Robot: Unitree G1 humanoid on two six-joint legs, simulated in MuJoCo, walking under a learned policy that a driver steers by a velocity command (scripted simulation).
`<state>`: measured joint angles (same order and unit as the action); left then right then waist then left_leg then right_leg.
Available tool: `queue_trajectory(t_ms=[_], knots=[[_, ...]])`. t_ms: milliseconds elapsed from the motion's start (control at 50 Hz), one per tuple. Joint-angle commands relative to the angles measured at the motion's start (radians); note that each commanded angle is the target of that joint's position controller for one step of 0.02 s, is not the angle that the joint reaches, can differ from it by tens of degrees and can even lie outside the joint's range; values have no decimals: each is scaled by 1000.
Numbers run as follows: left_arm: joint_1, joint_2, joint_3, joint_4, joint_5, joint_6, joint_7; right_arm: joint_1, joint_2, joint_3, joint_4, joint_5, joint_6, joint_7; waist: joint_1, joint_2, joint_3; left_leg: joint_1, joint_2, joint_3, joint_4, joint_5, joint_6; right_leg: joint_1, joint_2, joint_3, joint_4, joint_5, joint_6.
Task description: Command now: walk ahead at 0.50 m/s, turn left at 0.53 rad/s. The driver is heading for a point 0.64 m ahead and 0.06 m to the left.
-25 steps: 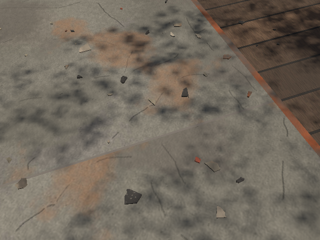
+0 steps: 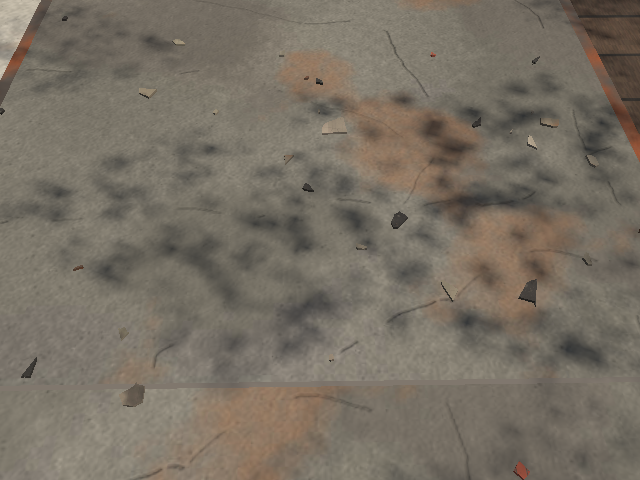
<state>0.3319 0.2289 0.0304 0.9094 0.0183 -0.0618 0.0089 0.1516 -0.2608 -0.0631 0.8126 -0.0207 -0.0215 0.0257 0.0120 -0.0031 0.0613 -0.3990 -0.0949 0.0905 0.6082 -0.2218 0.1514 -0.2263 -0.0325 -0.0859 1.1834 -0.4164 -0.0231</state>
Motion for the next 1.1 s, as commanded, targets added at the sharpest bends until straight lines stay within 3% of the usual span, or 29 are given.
queue_trajectory(t_ms=[20, 60, 120, 240, 320, 380, 400, 420, 440, 460, 480, 500, 520, 540, 580, 640, 700, 760, 840, 880, 900, 920, 940, 960, 980, 1000, 1020, 1060, 1100], knots=[[-69, 126, 24, -132, 0, -40, -9, 158, -149, -46, 12, 17, 2, -22, -29, -36, -37, 351, 324, -491, -362, 190, 176, -444, -60, 122, 89, 94, 7], [-28, 112, 20, -124, 29, 0, -12, 116, -115, -31, 3, 24, -15, -25, 19, -4, -39, 236, 243, -375, -383, 301, 140, -333, -81, 119, -5, 110, 40], [-66, 96, 17, -148, 32, 31, -21, 156, -153, -40, 10, 24, -36, -20, 19, 21, -49, 201, 196, -330, -395, 380, 134, -341, -77, 87, -104, 167, 74], [-306, 99, 11, -232, 21, 29, -27, 274, -162, -44, 22, 20, -30, -22, -76, 69, -21, 310, 178, -372, -382, 347, 88, -453, -52, 87, -390, 360, 92], [-404, 108, 3, -275, 12, 13, -32, 316, -175, -47, 20, 8, -27, -31, -110, 76, -22, 394, 203, -419, -319, 439, 81, -435, -9, 91, -529, 377, 72], [-323, 145, 11, -267, 6, 0, -27, 254, -200, -53, -5, 2, -30, -42, -49, 91, -35, 364, 222, -461, -251, 500, 33, -249, 19, 114, -637, 312, 34], [-231, 168, 21, -240, 5, -5, -19, 221, -212, -55, -15, 1, -34, -39, -6, 90, -68, 328, 207, -460, -177, 585, 12, -112, 46, 104, -657, 268, 16], [-95, 192, 33, -202, 8, -17, -8, 202, -210, -53, -18, 7, -39, -31, 64, 42, -135, 286, 151, -423, -10, 608, -12, 71, 47, 100, -722, 283, -7], [52, 256, 49, -190, 28, -26, 9, 213, -151, -36, -38, 18, -48, -20, 119, -54, -267, 179, 81, -357, 249, 417, -37, 297, -126, 270, -763, 107, -50], [75, 348, 69, -201, 48, -17, 16, 313, -52, -15, -73, 47, -46, -20, 62, -287, -369, -124, -78, -233, 525, -269, -71, 521, -401, 722, -867, -16, -149], [15, 295, 66, -203, 30, -2, 11, 333, -131, -20, -53, 12, -34, -28, 21, -228, -325, -227, -3, -225, 645, -306, -60, 442, -412, 871, -910, -120, -183], [-54, 198, 45, -220, 21, 2, 7, 278, -151, -25, -39, 1, -25, -25, 12, -92, -185, -236, 51, -216, 660, -208, -63, 306, -371, 713, -922, -129, -166], [-87, 144, 31, -212, 18, -1, 2, 227, -136, -21, -42, -3, -23, -15, 9, -29, -106, -212, 81, -203, 617, -139, -71, 200, -310, 562, -940, -8, -150], [-87, 129, 26, -200, 19, -6, 1, 209, -117, -18, -44, -9, -18, -6, -1, -61, -75, -188, 102, -197, 576, -113, -78, 144, -262, 451, -956, 107, -130], [-56, 126, 24, -165, 12, -25, -4, 214, -96, -12, -43, -20, -1, 9, -16, -113, -62, -146, 108, -189, 542, -97, -91, 91, -214, 326, -974, 294, -125], [-13, 137, 29, -129, 1, -51, -19, 164, -78, -3, -59, -19, 6, 17, -21, -105, -60, -190, 103, -195, 481, -55, -103, 106, -216, 246, -1004, 426, -152], [9, 139, 31, -102, -1, -50, -22, 42, -67, 10, -96, -21, 2, 26, -6, -93, -25, -245, 122, -170, 334, 38, -123, 115, -200, 170, -1045, 423, -157], [32, 146, 33, -76, -5, -43, -25, -71, -38, 33, -126, -18, -7, 36, 13, -95, -13, -165, 138, -88, 133, 127, -132, 88, -169, 91, -1049, 461, -143], [95, 164, 34, -23, -7, -30, -24, -100, -33, 43, -122, -17, -23, 20, 21, -105, -23, -43, 103, -32, -11, 133, -107, 150, -182, 63, -925, 822, -112], [81, 173, 36, -10, -15, -20, -17, -4, -46, 38, -79, -25, -36, 6, -25, -99, -64, 82, 69, -27, -121, 167, -76, 184, -162, 50, -793, 922, -81], [91, 158, 31, -4, -20, -16, -14, 101, -69, 30, -35, -39, -48, -2, -65, -58, -120, 233, 64, -30, -189, 256, -57, 153, -120, 24, -653, 886, -56], [103, 126, 19, -26, -22, -18, -10, 211, -128, 16, -9, -55, -59, -11, -97, 18, -220, 443, 221, -161, -146, 554, -31, 24, -79, -3, -475, 595, -23], [244, 13, -11, -36, -47, -10, -8, 259, -212, -5, -9, -47, -50, -22, -60, 255, -387, 723, 541, -486, -93, 999, 147, -221, 50, -26, -135, -150, 9], [213, 110, 16, -4, -35, 16, 9, 275, -187, -11, -1, 22, -38, -26, -94, 168, -434, 655, 526, -497, -119, 1077, 195, -229, 64, 94, -28, -225, 6], [143, 114, 20, -21, -27, 25, 9, 197, -138, 5, -3, 30, -35, -30, -61, 129, -312, 552, 470, -396, -162, 1011, 170, -260, 31, 129, -14, -187, 3], [93, 89, 13, -23, -17, 27, 8, 121, -75, 26, -7, 22, -37, -35, -36, 106, -202, 440, 422, -338, -210, 926, 131, -273, 6, 130, -67, -136, 4], [75, 82, 14, -18, -9, 35, 7, 74, -41, 37, -5, 18, -38, -40, -8, 101, -145, 353, 379, -289, -252, 869, 95, -239, -15, 133, -126, -86, 12], [114, 57, 10, 13, 4, 60, 1, 38, -19, 49, 6, 10, -41, -47, 34, 97, -144, 224, 329, -208, -290, 834, 62, -91, -10, 113, -207, -14, 28], [123, 30, 3, 29, 2, 76, 2, 32, -37, 47, 24, 5, -49, -45, 53, 96, -161, 177, 309, -169, -304, 783, 63, -21, 0, 96, -302, 11, 37]])
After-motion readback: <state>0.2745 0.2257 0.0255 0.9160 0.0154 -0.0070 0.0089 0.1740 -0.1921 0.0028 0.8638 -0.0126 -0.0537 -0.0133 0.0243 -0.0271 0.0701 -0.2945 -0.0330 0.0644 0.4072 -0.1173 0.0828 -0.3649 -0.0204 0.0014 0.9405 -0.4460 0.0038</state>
